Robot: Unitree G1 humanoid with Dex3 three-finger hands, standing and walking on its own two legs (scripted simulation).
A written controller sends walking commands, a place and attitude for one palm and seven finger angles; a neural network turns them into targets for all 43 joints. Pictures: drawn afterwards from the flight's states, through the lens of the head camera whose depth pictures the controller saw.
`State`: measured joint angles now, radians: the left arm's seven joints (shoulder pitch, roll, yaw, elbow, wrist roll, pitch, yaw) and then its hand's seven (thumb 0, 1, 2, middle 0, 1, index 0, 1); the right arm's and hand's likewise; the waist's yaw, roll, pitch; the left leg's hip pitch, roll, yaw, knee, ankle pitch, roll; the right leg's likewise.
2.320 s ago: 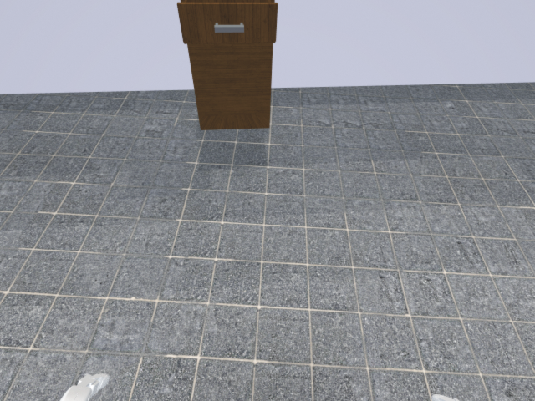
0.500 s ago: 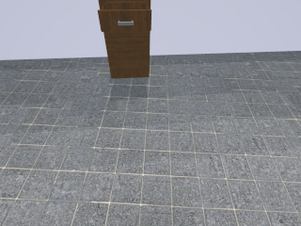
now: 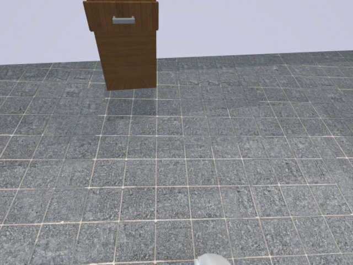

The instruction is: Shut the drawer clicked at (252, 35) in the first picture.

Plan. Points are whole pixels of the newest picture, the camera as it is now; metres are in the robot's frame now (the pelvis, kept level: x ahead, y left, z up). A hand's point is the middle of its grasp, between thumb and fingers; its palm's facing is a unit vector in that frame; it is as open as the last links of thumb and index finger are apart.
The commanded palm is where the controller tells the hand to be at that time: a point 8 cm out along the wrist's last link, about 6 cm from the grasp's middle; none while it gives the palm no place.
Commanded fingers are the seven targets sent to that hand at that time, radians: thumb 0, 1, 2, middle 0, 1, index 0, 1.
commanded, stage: walk to a spot facing it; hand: left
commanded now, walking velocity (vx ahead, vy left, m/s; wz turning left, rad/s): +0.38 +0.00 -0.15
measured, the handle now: (123, 19) +1.25 +0.30 -0.03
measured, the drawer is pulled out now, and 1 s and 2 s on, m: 0.30 0.30 0.30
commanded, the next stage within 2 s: turn to face it in 1.34 s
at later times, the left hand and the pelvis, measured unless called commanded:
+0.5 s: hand (124, 226) +0.24 +0.14 -0.16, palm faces -0.01 -0.98 -0.18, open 7.3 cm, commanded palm none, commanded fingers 0.00 0.90 0.90 -0.20 -0.30 -0.20 -0.30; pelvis +0.24 -0.03 +0.01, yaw -3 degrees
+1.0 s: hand (120, 151) +0.49 +0.20 -0.16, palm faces -0.03 -0.99 -0.15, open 7.4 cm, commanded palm none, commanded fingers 0.00 0.90 0.90 -0.20 -0.30 -0.20 -0.30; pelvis +0.46 +0.02 +0.02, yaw -7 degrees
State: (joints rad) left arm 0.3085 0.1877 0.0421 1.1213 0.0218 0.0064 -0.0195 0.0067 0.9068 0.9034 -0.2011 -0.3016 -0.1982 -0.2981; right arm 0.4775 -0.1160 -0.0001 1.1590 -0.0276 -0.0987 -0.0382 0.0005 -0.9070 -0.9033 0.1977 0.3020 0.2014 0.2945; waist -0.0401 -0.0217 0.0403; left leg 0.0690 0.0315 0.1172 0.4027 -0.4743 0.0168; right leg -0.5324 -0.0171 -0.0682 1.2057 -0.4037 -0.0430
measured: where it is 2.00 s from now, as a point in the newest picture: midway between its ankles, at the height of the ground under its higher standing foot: (184, 173)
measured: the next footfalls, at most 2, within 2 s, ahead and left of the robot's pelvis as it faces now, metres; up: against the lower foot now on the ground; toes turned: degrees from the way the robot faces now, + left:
right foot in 0.18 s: +0.25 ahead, -0.09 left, +0.00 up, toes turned -10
left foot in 0.74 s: +0.48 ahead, +0.10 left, +0.00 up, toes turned +7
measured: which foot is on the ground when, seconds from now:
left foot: down 0.00-0.20, up 0.22-0.72, down 0.74-1.00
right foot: up 0.00-0.16, down 0.18-0.74, up 0.76-1.00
